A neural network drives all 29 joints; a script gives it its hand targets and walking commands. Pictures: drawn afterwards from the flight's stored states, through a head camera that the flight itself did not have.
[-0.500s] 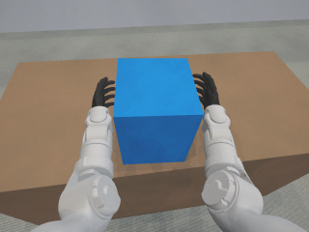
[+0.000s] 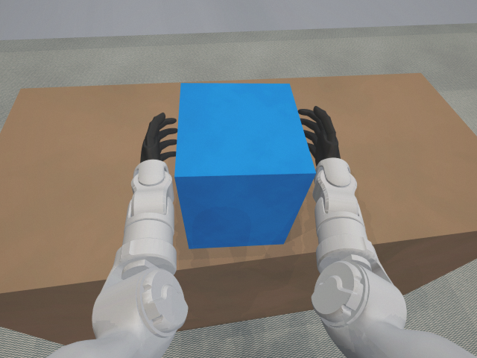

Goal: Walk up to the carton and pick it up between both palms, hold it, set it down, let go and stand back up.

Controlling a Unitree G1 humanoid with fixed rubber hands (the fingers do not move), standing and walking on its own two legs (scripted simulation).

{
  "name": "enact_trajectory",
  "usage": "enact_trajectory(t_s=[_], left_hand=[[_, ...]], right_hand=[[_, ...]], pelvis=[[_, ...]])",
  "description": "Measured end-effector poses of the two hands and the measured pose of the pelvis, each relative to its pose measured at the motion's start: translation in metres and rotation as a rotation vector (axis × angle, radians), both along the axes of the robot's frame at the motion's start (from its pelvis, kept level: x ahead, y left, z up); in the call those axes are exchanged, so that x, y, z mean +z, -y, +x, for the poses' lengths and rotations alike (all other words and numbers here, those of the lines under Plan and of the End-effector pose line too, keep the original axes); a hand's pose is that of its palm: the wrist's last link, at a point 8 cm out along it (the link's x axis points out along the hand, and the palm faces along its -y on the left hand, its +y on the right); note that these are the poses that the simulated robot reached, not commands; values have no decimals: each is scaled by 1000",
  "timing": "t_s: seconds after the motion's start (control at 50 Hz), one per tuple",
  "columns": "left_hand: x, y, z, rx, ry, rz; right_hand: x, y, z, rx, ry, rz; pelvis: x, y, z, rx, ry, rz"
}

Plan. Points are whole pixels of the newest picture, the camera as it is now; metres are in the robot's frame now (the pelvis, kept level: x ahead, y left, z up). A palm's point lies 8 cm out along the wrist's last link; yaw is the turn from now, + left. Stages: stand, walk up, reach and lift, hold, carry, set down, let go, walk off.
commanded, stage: set down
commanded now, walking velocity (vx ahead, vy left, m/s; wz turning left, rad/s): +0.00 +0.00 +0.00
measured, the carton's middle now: (236, 170) +0.46 +0.01 +0.02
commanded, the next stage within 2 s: none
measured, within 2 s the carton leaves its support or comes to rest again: neither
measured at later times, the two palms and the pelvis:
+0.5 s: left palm (154, 157) +0.43 +0.15 +0.07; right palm (323, 161) +0.43 -0.14 +0.08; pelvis -0.01 +0.00 +0.00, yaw -1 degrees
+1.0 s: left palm (138, 144) +0.44 +0.18 +0.10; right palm (364, 141) +0.45 -0.20 +0.12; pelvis -0.03 -0.01 -0.02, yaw -1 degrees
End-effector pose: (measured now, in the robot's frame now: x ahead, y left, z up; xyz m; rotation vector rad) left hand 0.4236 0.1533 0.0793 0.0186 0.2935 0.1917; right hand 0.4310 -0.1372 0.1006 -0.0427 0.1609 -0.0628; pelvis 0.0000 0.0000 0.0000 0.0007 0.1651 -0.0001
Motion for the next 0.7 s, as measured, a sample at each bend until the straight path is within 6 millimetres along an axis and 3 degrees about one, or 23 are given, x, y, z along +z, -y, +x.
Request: enact_trajectory(t_s=[0.36, 0.54, 0.7], left_hand=[[-2, 0, 1, -2, 5, 5], [-4, -2, 13, -27, -28, 37], [8, -5, 19, -42, -49, 48]], right_hand=[[-2, 1, 0, 9, -24, -4], [-22, 4, 4, 36, -146, 5], [-6, 8, 20, 38, -144, 9]], pelvis=[[0, 1, 0, -5, 9, -1], [-5, 3, -7, -25, -86, -12], [-11, 1, -12, -27, -178, -24]])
